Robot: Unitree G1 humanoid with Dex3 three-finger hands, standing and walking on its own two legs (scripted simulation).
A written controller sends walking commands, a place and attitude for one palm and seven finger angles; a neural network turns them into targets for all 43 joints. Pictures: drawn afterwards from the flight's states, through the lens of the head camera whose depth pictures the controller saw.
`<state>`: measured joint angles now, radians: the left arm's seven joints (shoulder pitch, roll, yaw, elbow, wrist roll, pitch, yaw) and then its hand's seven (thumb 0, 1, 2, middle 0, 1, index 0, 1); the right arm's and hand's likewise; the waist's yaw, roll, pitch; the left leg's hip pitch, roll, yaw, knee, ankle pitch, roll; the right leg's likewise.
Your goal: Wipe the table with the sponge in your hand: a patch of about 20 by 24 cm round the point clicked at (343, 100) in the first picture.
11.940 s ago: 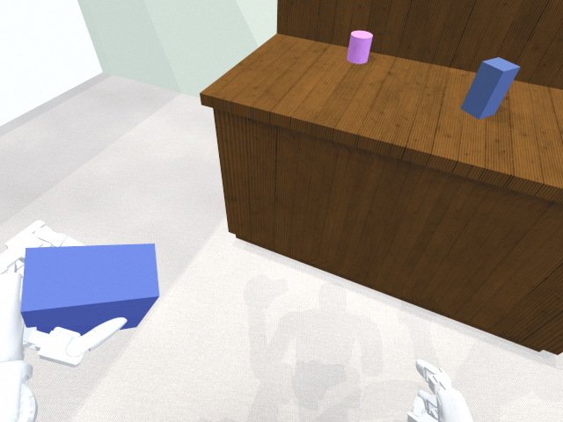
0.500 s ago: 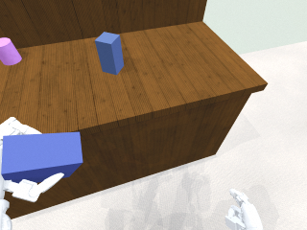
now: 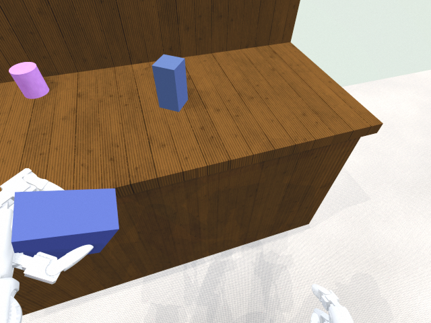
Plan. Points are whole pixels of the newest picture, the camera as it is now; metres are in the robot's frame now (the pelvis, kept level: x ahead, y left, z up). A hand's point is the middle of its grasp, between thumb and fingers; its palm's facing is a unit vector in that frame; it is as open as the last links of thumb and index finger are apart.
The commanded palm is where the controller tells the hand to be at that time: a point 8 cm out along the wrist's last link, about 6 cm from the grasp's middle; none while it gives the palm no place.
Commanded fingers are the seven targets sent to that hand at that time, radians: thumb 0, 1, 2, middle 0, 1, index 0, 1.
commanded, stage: come to a stop and stand still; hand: left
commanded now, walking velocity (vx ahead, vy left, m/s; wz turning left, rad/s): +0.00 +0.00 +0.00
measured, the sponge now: (79, 226) +0.22 +0.21 +0.13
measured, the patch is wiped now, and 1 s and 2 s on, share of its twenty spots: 0.00 0.00 0.00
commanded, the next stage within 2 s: look again from close up in 0.44 s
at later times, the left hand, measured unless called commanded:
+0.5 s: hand (50, 212) +0.23 +0.25 +0.15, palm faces +0.37 -0.83 -0.41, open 10.0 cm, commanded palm +0.18 +0.29 +0.18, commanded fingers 0.00 0.10 1.30 -1.20 -1.60 -1.20 -1.60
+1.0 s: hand (33, 196) +0.26 +0.29 +0.15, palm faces +0.37 -0.84 -0.40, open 10.0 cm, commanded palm +0.19 +0.31 +0.18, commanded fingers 0.00 0.10 1.30 -1.20 -1.60 -1.20 -1.60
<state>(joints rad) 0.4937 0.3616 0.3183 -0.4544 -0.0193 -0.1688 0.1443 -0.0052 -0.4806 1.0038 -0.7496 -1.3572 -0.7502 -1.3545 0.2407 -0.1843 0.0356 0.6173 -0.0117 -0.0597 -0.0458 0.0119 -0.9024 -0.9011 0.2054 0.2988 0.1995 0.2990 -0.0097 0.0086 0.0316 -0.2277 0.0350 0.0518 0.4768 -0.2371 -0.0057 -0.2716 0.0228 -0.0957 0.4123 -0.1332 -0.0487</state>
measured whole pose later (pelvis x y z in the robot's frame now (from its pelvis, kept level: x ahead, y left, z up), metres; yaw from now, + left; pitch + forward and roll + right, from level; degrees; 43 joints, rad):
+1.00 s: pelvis +0.03 +0.03 +0.00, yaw -1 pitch +0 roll -1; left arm 0.39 0.38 0.38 -0.44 -0.02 -0.19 0.10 -0.01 -0.48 1.01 -0.75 -1.36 -0.75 -1.35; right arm 0.22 -0.20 0.03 0.58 -0.01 -0.15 -0.02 0.01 -0.90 -0.90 0.20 0.30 0.20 0.30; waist 0.02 -0.04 0.08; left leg -0.19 0.00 0.09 0.48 -0.29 0.04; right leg -0.25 -0.01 -0.06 0.44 -0.18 -0.01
